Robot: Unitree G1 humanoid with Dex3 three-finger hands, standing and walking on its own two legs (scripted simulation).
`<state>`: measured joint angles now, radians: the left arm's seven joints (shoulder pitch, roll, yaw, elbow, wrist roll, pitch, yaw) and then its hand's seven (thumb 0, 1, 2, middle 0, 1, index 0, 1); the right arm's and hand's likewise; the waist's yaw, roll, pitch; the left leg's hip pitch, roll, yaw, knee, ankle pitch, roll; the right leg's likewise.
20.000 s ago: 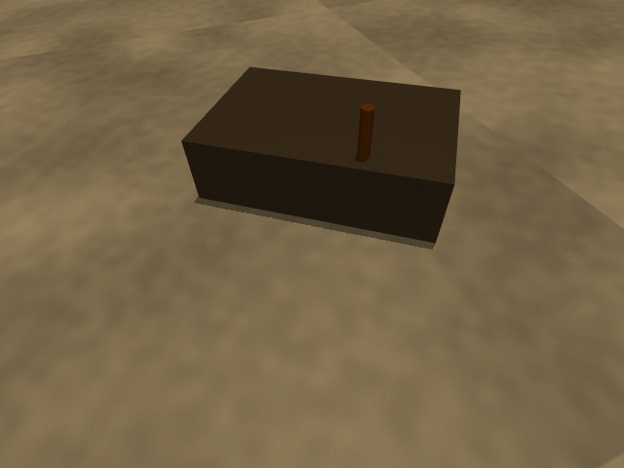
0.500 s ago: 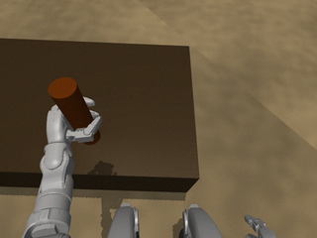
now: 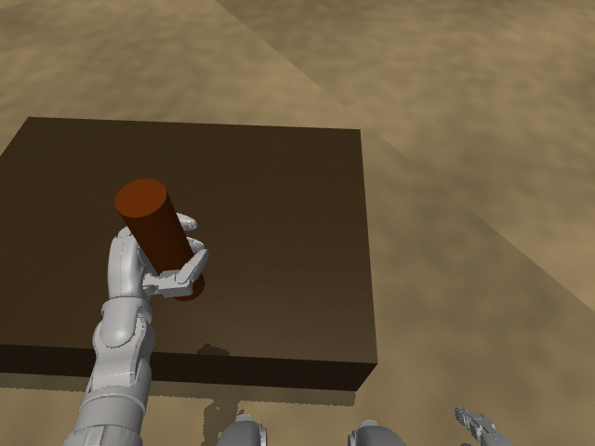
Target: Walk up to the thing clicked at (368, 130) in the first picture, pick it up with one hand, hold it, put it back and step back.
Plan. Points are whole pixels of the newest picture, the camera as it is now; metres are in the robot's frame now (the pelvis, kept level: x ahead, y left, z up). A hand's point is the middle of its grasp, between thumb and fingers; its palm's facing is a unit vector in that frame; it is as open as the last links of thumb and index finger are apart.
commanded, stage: lift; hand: left
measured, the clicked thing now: (168, 249) +0.37 +0.18 +0.06
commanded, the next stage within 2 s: hold in 0.40 s
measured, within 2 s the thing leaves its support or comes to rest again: neither
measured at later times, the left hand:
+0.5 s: hand (179, 251) +0.36 +0.16 +0.07, palm faces +0.09 -1.00 -0.02, open 7.0 cm
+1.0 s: hand (177, 253) +0.35 +0.16 +0.08, palm faces +0.09 -1.00 -0.01, open 7.1 cm
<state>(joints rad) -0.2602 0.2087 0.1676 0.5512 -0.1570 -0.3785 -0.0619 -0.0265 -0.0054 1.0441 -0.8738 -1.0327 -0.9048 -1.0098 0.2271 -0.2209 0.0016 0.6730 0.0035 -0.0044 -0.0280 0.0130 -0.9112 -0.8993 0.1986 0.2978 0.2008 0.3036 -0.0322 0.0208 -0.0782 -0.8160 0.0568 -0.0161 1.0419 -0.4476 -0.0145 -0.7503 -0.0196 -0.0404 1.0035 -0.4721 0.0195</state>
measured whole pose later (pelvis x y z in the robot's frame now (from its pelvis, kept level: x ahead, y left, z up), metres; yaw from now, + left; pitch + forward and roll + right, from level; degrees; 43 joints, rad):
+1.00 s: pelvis +0.02 -0.01 +0.03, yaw +0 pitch +6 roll -1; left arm -0.14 0.18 0.14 0.46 -0.17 -0.37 -0.06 -0.02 -0.02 1.07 -0.87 -1.05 -0.91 -1.02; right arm 0.22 -0.22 -0.01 0.67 0.01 0.01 -0.03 0.01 -0.92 -0.90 0.20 0.30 0.20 0.30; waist -0.02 0.02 -0.03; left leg -0.56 0.05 0.00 0.84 -0.40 -0.02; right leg -0.51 -0.02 -0.03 0.82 -0.43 0.02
